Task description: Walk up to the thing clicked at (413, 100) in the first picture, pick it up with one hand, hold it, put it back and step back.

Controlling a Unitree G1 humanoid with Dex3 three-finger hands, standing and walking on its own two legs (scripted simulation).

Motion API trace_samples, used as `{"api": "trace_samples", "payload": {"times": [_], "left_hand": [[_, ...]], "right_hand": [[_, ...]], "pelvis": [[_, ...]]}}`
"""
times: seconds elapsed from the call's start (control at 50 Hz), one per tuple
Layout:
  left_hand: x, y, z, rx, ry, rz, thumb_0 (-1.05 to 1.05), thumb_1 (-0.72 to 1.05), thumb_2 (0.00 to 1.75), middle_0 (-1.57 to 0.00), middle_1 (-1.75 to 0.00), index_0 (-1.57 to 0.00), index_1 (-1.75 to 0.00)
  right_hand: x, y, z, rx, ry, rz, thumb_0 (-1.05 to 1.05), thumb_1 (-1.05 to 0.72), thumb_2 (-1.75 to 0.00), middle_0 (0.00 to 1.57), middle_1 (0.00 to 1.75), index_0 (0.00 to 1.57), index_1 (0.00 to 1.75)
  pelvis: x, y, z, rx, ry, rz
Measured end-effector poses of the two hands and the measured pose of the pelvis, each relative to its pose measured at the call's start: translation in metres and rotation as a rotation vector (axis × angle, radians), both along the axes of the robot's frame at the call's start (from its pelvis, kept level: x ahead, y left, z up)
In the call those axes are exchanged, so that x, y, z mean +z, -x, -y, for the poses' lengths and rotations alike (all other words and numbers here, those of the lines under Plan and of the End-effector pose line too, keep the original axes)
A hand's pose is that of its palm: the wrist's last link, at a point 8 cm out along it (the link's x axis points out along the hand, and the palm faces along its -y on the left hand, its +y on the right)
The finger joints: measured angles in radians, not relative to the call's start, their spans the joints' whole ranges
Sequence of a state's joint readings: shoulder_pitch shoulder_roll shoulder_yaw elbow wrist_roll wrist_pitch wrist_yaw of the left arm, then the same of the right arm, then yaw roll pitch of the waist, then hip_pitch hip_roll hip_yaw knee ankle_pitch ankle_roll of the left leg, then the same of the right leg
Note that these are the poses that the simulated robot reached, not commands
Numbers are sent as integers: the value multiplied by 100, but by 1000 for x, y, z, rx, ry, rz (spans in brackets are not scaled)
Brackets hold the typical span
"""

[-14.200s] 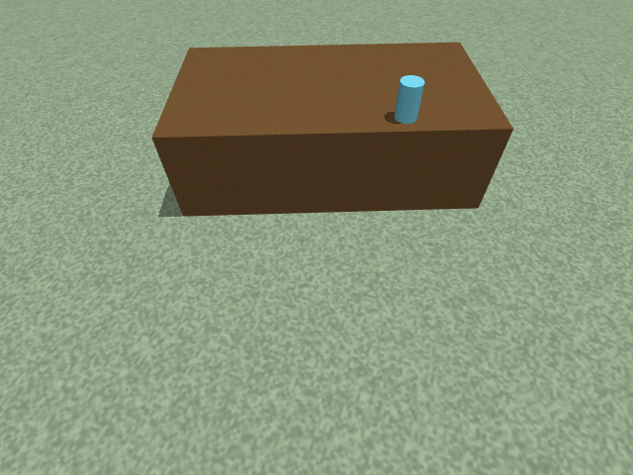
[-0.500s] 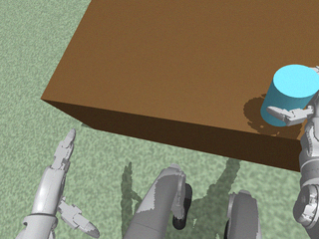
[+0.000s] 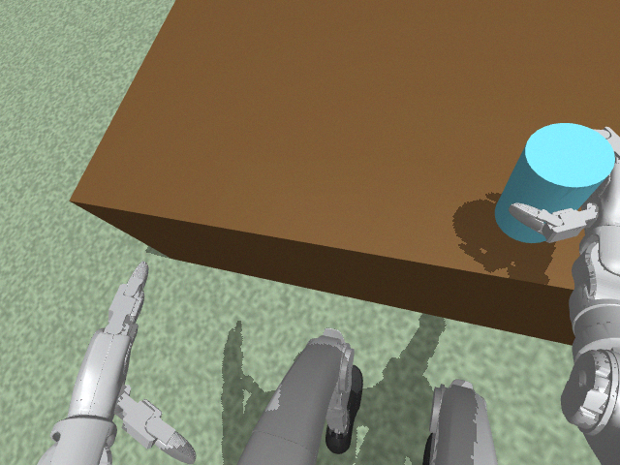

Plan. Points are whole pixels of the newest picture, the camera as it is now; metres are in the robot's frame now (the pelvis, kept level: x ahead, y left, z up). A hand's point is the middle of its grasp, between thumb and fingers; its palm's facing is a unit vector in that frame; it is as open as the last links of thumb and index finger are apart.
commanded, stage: lift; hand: right
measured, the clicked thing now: (545, 188) +0.49 -0.16 -0.05
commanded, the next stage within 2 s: hold in 1.58 s
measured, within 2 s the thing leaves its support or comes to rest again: neither
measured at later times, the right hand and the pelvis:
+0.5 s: hand (570, 193) +0.46 -0.17 +0.01, palm faces +0.09 +1.00 -0.01, open 11.7 cm; pelvis +0.01 +0.00 +0.03, yaw +0 degrees
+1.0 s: hand (601, 207) +0.40 -0.16 +0.09, palm faces +0.08 +1.00 -0.01, open 11.7 cm; pelvis +0.03 +0.00 +0.08, yaw -1 degrees
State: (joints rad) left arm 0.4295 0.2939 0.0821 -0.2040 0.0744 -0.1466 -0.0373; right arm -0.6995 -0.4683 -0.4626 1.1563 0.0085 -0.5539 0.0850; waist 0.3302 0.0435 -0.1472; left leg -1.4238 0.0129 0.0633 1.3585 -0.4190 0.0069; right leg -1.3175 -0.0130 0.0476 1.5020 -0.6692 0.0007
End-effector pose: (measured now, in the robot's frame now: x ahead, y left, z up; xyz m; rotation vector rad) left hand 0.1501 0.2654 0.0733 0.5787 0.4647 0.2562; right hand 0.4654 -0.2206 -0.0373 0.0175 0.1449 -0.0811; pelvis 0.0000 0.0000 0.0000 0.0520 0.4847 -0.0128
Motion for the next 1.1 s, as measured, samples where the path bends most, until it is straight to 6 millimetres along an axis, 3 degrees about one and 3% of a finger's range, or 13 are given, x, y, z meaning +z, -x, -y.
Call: {"api": "trace_samples", "payload": {"times": [0.12, 0.3, 0.38, 0.64, 0.78, 0.86, 1.0, 1.1], "left_hand": [[-1, -2, -1, -1, 17, -1, -1, -54, 7, -6, -5, -5, -6], [15, -3, 2, -18, 32, 29, -1, -53, 6, -6, -5, -5, -5], [12, -1, 3, -3, 58, 11, -1, -53, 6, -6, -5, -5, -5], [5, -4, 5, 22, 158, -25, -2, -54, 6, -5, -5, -5, -5], [11, -9, -6, 44, 164, -37, -2, -55, 7, -6, -4, -5, -5], [14, -15, -6, 49, 176, -31, -2, -55, 7, -5, -4, -4, -5], [7, -20, 9, 43, 253, -48, -2, -54, 6, -5, -4, -4, -5], [7, -19, 3, 75, 262, -58, -2, -54, 6, -5, -4, -4, -5]], "right_hand": [[5, 3, -4, 3, 7, 1, -1, 55, -97, 58, 97, 63, 101], [20, 14, -6, -2, 8, 11, -2, 57, -99, 59, 97, 64, 101], [30, 22, -6, 1, 6, 15, -2, 57, -99, 60, 96, 64, 100], [80, 57, -3, -7, 23, 42, -2, 57, -99, 60, 96, 65, 100], [108, 74, 0, -24, 26, 57, -2, 58, -100, 60, 95, 65, 99], [117, 79, -1, -24, 19, 57, -2, 58, -100, 60, 95, 65, 99], [129, 93, -5, -1, 25, 51, -2, 58, -101, 60, 96, 65, 100], [142, 102, -2, -27, 28, 49, -2, 59, -102, 60, 96, 65, 100]], "pelvis": [[4, 0, -3, 0, 5, 5], [16, -3, -4, 1, 9, 33], [22, -5, -3, 0, 10, 44], [49, -14, 1, 4, 26, 120], [66, -19, 1, 4, 36, 173], [73, -22, 0, 4, 41, 189], [83, -27, -1, 1, 46, 216], [90, -29, 0, 2, 49, 242]]}}
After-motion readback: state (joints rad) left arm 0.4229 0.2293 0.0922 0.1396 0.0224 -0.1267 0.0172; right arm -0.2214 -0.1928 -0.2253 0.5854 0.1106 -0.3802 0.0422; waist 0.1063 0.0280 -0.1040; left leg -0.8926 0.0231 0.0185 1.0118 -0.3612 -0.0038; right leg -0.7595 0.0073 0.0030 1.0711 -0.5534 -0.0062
